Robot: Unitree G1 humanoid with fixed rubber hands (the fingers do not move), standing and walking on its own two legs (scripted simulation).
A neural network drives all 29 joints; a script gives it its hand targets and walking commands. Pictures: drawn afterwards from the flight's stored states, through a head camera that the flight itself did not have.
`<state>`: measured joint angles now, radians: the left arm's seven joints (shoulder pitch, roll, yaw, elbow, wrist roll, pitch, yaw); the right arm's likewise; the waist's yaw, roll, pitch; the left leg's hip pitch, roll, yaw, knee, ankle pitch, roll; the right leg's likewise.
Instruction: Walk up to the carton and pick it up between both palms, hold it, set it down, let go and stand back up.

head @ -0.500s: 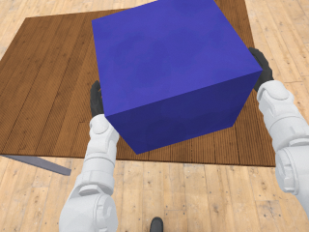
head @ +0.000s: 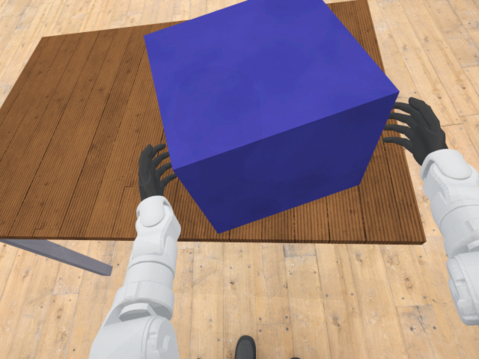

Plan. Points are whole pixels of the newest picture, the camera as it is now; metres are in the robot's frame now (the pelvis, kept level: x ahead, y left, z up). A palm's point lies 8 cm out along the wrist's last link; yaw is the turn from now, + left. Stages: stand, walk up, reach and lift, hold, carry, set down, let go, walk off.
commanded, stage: set down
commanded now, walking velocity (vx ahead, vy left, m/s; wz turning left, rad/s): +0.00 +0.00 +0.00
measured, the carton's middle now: (259, 115) +0.54 +0.06 +0.03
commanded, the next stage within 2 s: none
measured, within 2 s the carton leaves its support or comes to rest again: neither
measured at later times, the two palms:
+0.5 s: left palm (137, 217) +0.33 +0.25 +0.02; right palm (444, 151) +0.46 -0.22 +0.04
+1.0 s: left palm (123, 253) +0.26 +0.24 +0.04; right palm out of the picture +0.36 -0.28 +0.01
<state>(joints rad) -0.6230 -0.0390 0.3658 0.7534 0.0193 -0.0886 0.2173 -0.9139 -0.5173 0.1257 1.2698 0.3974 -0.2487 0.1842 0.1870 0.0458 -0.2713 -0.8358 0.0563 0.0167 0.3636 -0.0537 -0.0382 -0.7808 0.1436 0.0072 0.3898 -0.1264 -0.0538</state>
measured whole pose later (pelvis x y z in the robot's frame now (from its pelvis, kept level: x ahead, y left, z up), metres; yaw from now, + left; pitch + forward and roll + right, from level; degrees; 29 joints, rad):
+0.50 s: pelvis -0.02 +0.00 +0.00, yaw +0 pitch +29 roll +0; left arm -0.52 -0.04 0.30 0.63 -0.01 -0.07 0.26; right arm -0.84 -0.59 0.13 1.25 0.49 -0.22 0.28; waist 0.19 -0.04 -0.27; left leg -0.83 0.05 0.02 0.38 -0.04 -0.04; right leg -0.77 0.14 0.01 0.39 -0.11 -0.10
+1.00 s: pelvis -0.02 +0.00 +0.00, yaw +0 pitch +22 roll +0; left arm -0.21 -0.04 0.20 0.36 -0.03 -0.01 0.25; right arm -0.47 -0.67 0.13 1.08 0.50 -0.30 0.34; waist 0.19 0.02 -0.27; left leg -0.73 0.06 0.02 0.38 -0.05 -0.03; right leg -0.66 0.15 0.01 0.39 -0.12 -0.10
